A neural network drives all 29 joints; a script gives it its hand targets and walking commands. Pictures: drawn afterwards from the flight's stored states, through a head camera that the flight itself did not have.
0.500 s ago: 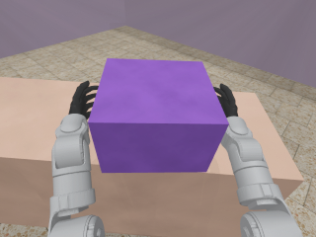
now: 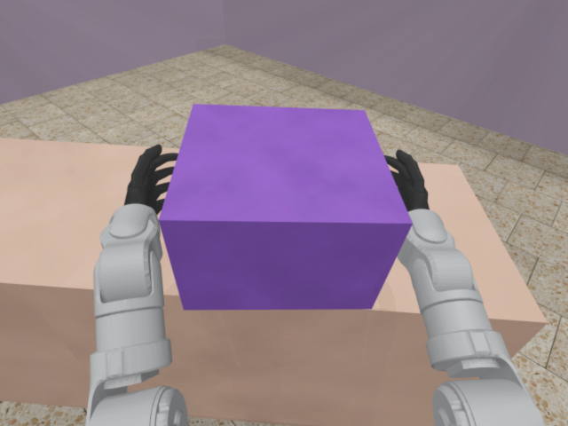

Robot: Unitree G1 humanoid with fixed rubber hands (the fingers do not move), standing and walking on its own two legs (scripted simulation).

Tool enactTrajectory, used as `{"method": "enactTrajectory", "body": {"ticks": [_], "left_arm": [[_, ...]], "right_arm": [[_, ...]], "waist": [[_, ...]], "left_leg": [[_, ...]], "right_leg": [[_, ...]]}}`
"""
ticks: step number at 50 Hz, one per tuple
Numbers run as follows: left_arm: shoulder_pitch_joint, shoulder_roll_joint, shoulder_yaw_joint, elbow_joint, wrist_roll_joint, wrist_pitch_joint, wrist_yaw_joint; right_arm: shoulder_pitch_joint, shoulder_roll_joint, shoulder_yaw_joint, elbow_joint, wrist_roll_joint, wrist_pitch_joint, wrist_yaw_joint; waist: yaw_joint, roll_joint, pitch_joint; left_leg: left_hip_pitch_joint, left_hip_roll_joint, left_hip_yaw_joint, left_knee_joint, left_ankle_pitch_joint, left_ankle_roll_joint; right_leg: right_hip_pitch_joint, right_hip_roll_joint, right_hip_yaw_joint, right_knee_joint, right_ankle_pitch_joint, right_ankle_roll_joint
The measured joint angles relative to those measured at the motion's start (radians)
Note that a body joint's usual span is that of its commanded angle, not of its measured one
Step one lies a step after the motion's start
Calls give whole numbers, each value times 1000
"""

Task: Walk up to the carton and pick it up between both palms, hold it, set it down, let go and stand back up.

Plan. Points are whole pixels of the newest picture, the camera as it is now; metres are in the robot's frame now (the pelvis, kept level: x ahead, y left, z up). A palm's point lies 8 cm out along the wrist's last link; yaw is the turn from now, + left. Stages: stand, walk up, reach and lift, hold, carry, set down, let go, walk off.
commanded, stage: hold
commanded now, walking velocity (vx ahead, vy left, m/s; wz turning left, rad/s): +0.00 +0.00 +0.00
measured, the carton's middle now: (280, 203) +0.39 +0.00 +0.15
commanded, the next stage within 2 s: none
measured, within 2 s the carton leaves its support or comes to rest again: neither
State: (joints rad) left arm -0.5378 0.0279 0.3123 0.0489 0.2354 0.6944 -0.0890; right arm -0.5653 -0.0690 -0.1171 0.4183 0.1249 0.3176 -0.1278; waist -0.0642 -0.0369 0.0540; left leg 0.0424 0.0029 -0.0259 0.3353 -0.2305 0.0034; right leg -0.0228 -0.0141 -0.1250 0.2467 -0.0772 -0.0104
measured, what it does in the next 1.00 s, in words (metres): stands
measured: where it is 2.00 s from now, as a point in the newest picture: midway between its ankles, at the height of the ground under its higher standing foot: outside the picture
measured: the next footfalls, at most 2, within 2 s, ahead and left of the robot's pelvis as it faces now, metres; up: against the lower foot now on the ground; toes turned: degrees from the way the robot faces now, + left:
none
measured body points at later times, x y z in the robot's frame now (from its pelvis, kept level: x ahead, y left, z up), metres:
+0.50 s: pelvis +0.00 +0.00 +0.00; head -0.04 +0.02 +0.45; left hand +0.37 +0.18 +0.19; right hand +0.37 -0.18 +0.17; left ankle -0.02 +0.11 -0.75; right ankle +0.05 -0.11 -0.75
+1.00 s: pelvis +0.00 +0.00 +0.00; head -0.04 +0.02 +0.45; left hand +0.37 +0.18 +0.19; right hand +0.37 -0.18 +0.17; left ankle -0.02 +0.11 -0.75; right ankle +0.05 -0.11 -0.75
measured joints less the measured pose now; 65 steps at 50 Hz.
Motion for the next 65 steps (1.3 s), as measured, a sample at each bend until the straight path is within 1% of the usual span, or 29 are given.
{"method": "enactTrajectory", "body": {"ticks": [55,60,65], "left_arm": [[1,-1,-1,-2,1,3,1],[-25,7,0,32,6,9,-1],[-32,15,-17,28,-2,6,3]], "right_arm": [[1,1,-2,-1,-1,0,2],[-11,11,-21,27,-15,-2,5],[-1,6,-20,6,-10,-10,1]], "waist": [[-1,0,1],[-3,-3,6],[-6,3,5]], "left_leg": [[1,-1,-1,-1,1,1],[-2,-3,-3,-4,4,1],[-18,-3,-6,0,5,1]], "right_leg": [[3,-1,-1,-1,0,1],[-1,-3,-2,-2,2,0],[-11,-3,-5,-9,7,1]]}}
